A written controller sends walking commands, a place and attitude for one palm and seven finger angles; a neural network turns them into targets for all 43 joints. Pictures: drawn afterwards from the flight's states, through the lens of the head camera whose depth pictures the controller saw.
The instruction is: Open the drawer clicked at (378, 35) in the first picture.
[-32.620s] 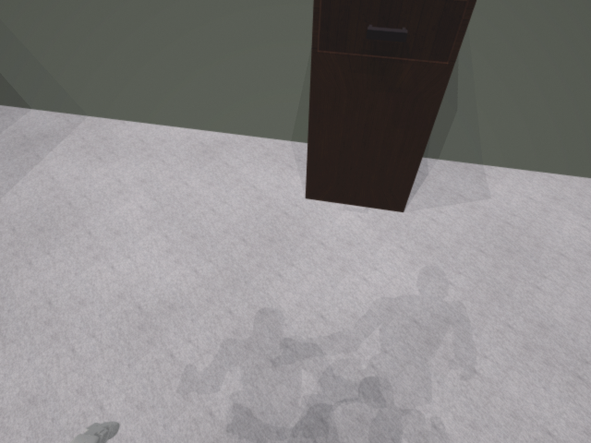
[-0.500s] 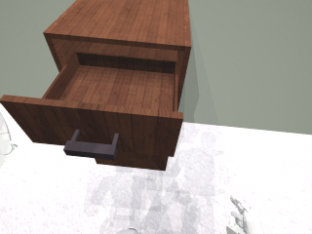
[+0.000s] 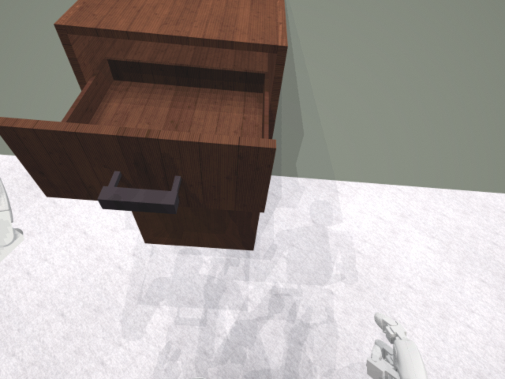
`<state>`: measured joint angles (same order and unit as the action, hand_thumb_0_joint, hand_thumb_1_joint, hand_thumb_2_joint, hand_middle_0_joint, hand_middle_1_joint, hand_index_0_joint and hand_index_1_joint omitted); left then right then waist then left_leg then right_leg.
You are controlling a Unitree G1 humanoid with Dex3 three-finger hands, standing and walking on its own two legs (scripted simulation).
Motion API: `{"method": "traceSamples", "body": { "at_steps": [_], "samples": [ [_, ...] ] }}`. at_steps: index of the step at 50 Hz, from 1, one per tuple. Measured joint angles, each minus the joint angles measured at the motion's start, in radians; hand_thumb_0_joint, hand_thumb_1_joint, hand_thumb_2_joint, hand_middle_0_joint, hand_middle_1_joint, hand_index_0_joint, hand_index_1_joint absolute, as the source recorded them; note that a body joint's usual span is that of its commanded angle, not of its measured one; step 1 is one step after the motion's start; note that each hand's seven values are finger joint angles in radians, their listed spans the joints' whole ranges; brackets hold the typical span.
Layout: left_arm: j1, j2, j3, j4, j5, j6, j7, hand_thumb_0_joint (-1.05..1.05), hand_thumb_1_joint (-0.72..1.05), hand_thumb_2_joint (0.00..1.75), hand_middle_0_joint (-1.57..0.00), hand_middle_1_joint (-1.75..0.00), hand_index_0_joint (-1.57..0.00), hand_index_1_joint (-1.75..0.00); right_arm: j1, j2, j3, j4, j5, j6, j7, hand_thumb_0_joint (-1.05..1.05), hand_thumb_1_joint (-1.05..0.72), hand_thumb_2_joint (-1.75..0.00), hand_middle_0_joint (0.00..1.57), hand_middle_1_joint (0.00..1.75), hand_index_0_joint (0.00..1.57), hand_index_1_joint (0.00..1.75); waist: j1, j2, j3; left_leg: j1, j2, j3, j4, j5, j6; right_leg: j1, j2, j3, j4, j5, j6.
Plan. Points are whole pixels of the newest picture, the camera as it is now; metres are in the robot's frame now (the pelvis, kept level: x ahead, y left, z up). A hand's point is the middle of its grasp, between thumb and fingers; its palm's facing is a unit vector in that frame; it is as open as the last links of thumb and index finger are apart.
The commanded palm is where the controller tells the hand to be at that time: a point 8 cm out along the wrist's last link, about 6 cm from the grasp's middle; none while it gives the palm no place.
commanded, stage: stop stepping back and stand still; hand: left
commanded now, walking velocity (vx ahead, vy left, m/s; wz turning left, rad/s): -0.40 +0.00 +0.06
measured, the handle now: (143, 189) +0.40 +0.21 +0.05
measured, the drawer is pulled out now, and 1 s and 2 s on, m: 0.29 0.29 0.29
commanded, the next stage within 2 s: let the arm hang, fingers relaxed in 0.78 s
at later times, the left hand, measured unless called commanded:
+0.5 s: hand out of the picture +0.06 +0.22 +0.22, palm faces +0.48 -0.79 -0.39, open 7.4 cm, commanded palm -0.01 +0.26 +0.24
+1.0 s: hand out of the picture +0.06 +0.23 +0.06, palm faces +0.29 -0.87 -0.40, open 7.4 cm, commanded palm none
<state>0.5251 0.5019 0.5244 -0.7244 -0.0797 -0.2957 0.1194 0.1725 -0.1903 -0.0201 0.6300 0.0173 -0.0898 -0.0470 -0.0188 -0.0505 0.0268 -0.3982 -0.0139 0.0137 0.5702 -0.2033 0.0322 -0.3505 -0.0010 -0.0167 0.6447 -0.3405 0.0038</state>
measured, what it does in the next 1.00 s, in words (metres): walks backwards: left foot, then right foot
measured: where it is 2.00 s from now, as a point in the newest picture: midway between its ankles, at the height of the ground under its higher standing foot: outside the picture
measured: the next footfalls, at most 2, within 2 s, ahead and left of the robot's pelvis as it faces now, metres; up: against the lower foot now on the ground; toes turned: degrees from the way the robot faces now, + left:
left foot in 0.44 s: -0.08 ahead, +0.11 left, +0.00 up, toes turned +3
right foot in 0.60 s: -0.07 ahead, -0.13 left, +0.00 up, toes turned +8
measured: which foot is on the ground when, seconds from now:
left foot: down 0.00-0.20, up 0.22-0.42, down 0.44-0.62, up 0.64-0.86, down 0.88-1.00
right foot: down 0.00-0.44, up 0.46-0.58, down 0.60-1.00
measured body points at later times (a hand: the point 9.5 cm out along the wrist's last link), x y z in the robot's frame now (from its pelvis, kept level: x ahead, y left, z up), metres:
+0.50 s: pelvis -0.13 -0.02 +0.00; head -0.15 -0.01 +0.45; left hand +0.03 +0.26 +0.24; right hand +0.01 -0.28 -0.08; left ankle -0.12 +0.10 -0.73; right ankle -0.08 -0.12 -0.72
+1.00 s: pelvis -0.16 -0.02 +0.00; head -0.17 -0.04 +0.45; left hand +0.04 +0.27 +0.08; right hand +0.01 -0.25 -0.11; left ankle -0.11 +0.11 -0.73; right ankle -0.13 -0.14 -0.69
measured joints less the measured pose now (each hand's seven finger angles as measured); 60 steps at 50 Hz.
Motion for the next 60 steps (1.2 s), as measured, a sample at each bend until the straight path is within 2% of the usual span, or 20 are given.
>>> {"method": "traceSamples", "body": {
  "at_steps": [5, 9, 11, 13, 16, 18, 22, 24, 27, 29, 33, 37, 41, 44, 46, 50, 53, 55, 57, 60],
  "samples": [
    [0.014, -0.030, -0.012, -0.009, -0.010, 0.040, -0.002, 0.02, 0.89, 0.90, -0.21, -0.31, -0.21, -0.30, -0.032, 0.020, 0.002, -0.026, -0.022, -0.034, 0.029, 0.02, -0.91, -0.90, 0.20, 0.30, 0.20, 0.30, 0.003, 0.007, 0.039, -0.011, 0.034, 0.012, -0.056, 0.077, -0.010, -0.065, 0.039, 0.022, 0.171, -0.117, 0.019],
    [0.088, -0.011, -0.010, -0.084, -0.006, 0.049, 0.000, 0.02, 0.89, 0.90, -0.21, -0.31, -0.21, -0.30, -0.006, 0.024, 0.024, -0.071, -0.013, -0.041, 0.037, 0.02, -0.91, -0.90, 0.20, 0.30, 0.20, 0.30, 0.003, 0.014, 0.029, -0.054, 0.050, 0.008, -0.033, 0.101, -0.027, 0.036, 0.022, -0.021, 0.001, -0.089, 0.013],
    [0.082, 0.003, -0.009, -0.088, 0.004, 0.050, -0.002, 0.02, 0.89, 0.90, -0.22, -0.31, -0.21, -0.30, 0.000, 0.016, 0.024, -0.075, -0.008, -0.024, 0.032, 0.01, -0.90, -0.90, 0.20, 0.30, 0.20, 0.30, -0.002, 0.044, 0.047, -0.086, 0.058, -0.018, 0.045, -0.016, -0.035, 0.060, 0.032, -0.054, -0.052, 0.045, -0.019],
    [0.072, 0.008, -0.015, -0.074, 0.008, 0.053, -0.001, 0.02, 0.89, 0.90, -0.22, -0.31, -0.22, -0.30, 0.018, 0.009, 0.020, -0.050, -0.003, 0.001, 0.027, 0.01, -0.90, -0.90, 0.20, 0.30, 0.20, 0.30, 0.004, 0.050, 0.036, -0.129, 0.029, -0.041, 0.242, -0.139, -0.047, 0.061, 0.025, -0.066, -0.052, 0.069, -0.043],
    [0.056, -0.025, -0.020, -0.013, 0.010, 0.058, 0.007, 0.01, 0.88, 0.90, -0.22, -0.31, -0.22, -0.30, 0.057, 0.001, 0.015, -0.002, -0.003, 0.037, 0.017, 0.02, -0.90, -0.90, 0.20, 0.30, 0.20, 0.30, 0.014, 0.028, -0.022, -0.119, -0.006, -0.022, 0.438, -0.156, -0.046, 0.062, -0.001, -0.050, -0.086, 0.088, -0.044],
    [0.032, -0.050, -0.027, 0.048, 0.020, 0.060, 0.016, 0.01, 0.88, 0.90, -0.22, -0.31, -0.22, -0.30, 0.089, -0.008, 0.012, 0.014, -0.004, 0.042, 0.008, 0.02, -0.90, -0.90, 0.20, 0.30, 0.20, 0.30, 0.011, 0.016, -0.064, -0.041, -0.003, 0.001, 0.362, -0.186, -0.028, 0.059, -0.018, -0.049, -0.112, 0.106, -0.042],
    [-0.008, -0.103, -0.064, 0.102, 0.031, 0.074, 0.039, 0.01, 0.89, 0.90, -0.21, -0.31, -0.22, -0.30, 0.129, -0.051, -0.003, 0.004, -0.009, 0.008, -0.004, 0.02, -0.90, -0.90, 0.20, 0.30, 0.20, 0.30, -0.015, 0.041, -0.089, 0.169, 0.031, 0.000, -0.037, -0.191, 0.023, 0.026, -0.021, -0.079, -0.095, 0.108, -0.031],
    [-0.017, -0.108, -0.076, 0.096, 0.035, 0.079, 0.041, 0.02, 0.89, 0.90, -0.21, -0.31, -0.21, -0.30, 0.116, -0.045, -0.012, 0.006, -0.011, -0.005, -0.002, 0.02, -0.91, -0.90, 0.20, 0.30, 0.20, 0.30, -0.021, 0.018, -0.053, 0.161, 0.016, 0.001, -0.033, -0.087, -0.002, 0.004, -0.021, -0.051, -0.022, 0.030, -0.015],
    [0.021, -0.092, -0.074, 0.069, 0.047, 0.086, 0.034, 0.02, 0.89, 0.90, -0.21, -0.31, -0.21, -0.30, 0.121, -0.023, -0.009, -0.001, -0.013, -0.024, 0.007, 0.02, -0.91, -0.90, 0.20, 0.30, 0.20, 0.30, -0.021, 0.010, -0.052, 0.151, 0.015, 0.003, -0.020, -0.067, -0.017, -0.018, 0.006, -0.033, 0.106, -0.056, -0.002],
    [0.041, -0.074, -0.071, 0.053, 0.049, 0.082, 0.033, 0.02, 0.89, 0.90, -0.21, -0.31, -0.21, -0.30, 0.128, -0.012, 0.001, -0.006, -0.011, -0.035, 0.013, 0.02, -0.91, -0.90, 0.20, 0.30, 0.20, 0.30, -0.019, 0.020, -0.056, 0.138, 0.021, -0.005, -0.010, -0.068, -0.025, 0.024, 0.018, -0.049, 0.053, -0.061, -0.001],
    [0.015, -0.055, -0.069, 0.056, 0.051, 0.059, 0.023, 0.02, 0.89, 0.90, -0.21, -0.31, -0.21, -0.30, 0.101, -0.003, 0.009, 0.014, -0.010, -0.013, 0.017, 0.02, -0.91, -0.90, 0.20, 0.30, 0.20, 0.30, 0.002, 0.059, -0.038, 0.054, 0.030, -0.030, 0.171, -0.189, -0.015, 0.069, 0.045, -0.077, -0.061, 0.081, -0.077],
    [-0.012, -0.093, -0.076, 0.098, 0.039, 0.037, 0.016, 0.02, 0.89, 0.90, -0.22, -0.31, -0.22, -0.30, 0.081, 0.000, 0.006, 0.037, -0.014, 0.026, 0.020, 0.02, -0.91, -0.90, 0.20, 0.30, 0.20, 0.30, 0.018, 0.056, -0.045, -0.030, 0.007, -0.011, 0.369, -0.163, -0.020, 0.094, 0.035, -0.071, -0.131, 0.112, -0.087],
    [-0.005, -0.109, -0.085, 0.113, 0.039, 0.049, 0.027, 0.01, 0.89, 0.90, -0.21, -0.31, -0.21, -0.30, 0.085, 0.001, 0.015, 0.015, -0.014, 0.027, 0.009, 0.02, -0.91, -0.90, 0.20, 0.30, 0.20, 0.30, 0.017, 0.027, -0.054, 0.036, 0.018, 0.041, 0.158, -0.146, -0.006, 0.111, 0.012, -0.057, -0.184, 0.141, -0.079],
    [0.008, -0.115, -0.103, 0.070, 0.037, 0.059, 0.038, 0.02, 0.89, 0.90, -0.21, -0.31, -0.21, -0.30, 0.085, -0.024, 0.013, -0.022, -0.019, 0.007, 0.001, 0.02, -0.90, -0.90, 0.20, 0.30, 0.20, 0.30, 0.011, 0.049, -0.044, 0.127, 0.042, 0.017, -0.065, -0.134, 0.016, 0.089, 0.025, -0.068, -0.147, 0.120, -0.065],
    [-0.068, -0.123, -0.181, 0.204, 0.071, 0.038, 0.004, 0.01, 0.89, 0.90, -0.21, -0.31, -0.21, -0.30, 0.065, -0.044, -0.017, 0.014, -0.018, -0.036, 0.030, 0.02, -0.90, -0.90, 0.20, 0.30, 0.20, 0.30, 0.001, 0.072, -0.039, 0.076, 0.033, -0.006, -0.040, 0.018, -0.009, 0.009, 0.010, -0.064, 0.023, 0.037, -0.030],
    [-0.255, -0.199, -0.352, 0.738, 0.105, 0.240, -0.079, 0.00, 0.90, 0.90, -0.20, -0.30, -0.20, -0.30, 0.031, -0.061, -0.012, 0.107, -0.051, 0.032, 0.053, 0.01, -0.91, -0.90, 0.20, 0.30, 0.20, 0.30, -0.015, 0.087, -0.069, 0.014, -0.010, -0.035, 0.014, 0.001, -0.024, -0.112, -0.007, 0.039, 0.292, -0.159, 0.000],
    [-0.307, -0.248, -0.431, 1.110, 0.108, 0.334, -0.104, 0.01, 0.91, 0.90, -0.20, -0.30, -0.20, -0.30, 0.017, -0.034, 0.012, 0.144, -0.059, 0.067, 0.056, 0.01, -0.91, -0.90, 0.20, 0.30, 0.20, 0.30, -0.017, 0.053, -0.044, 0.013, -0.020, -0.017, 0.042, -0.014, -0.037, -0.055, -0.020, 0.065, 0.142, -0.082, 0.004],
    [-0.296, -0.283, -0.483, 1.302, 0.109, 0.350, -0.115, 0.01, 0.91, 0.90, -0.20, -0.30, -0.19, -0.30, 0.011, -0.014, 0.016, 0.169, -0.046, 0.086, 0.055, 0.01, -0.91, -0.90, 0.20, 0.30, 0.20, 0.30, -0.019, 0.038, -0.008, 0.012, -0.013, -0.010, 0.091, -0.051, -0.045, -0.029, -0.010, 0.075, 0.087, 0.030, -0.008],
    [-0.269, -0.337, -0.534, 1.464, 0.105, 0.366, -0.128, 0.01, 0.91, 0.90, -0.20, -0.30, -0.20, -0.30, 0.023, -0.008, 0.009, 0.206, -0.041, 0.108, 0.052, 0.01, -0.91, -0.90, 0.20, 0.30, 0.20, 0.30, -0.029, 0.056, 0.024, 0.025, 0.001, -0.040, 0.110, -0.110, -0.040, 0.002, 0.012, 0.055, 0.069, 0.029, -0.018],
    [-0.240, -0.350, -0.490, 1.582, 0.087, 0.346, -0.096, -0.02, 1.01, 0.90, -0.21, -0.30, -0.21, -0.30, 0.069, 0.008, 0.002, 0.275, -0.040, 0.120, 0.042, 0.01, -0.91, -0.90, 0.20, 0.30, 0.20, 0.30, -0.006, 0.063, 0.058, 0.047, 0.023, -0.081, 0.068, -0.038, -0.037, 0.049, 0.042, 0.028, -0.010, 0.053, -0.027]
  ]
}}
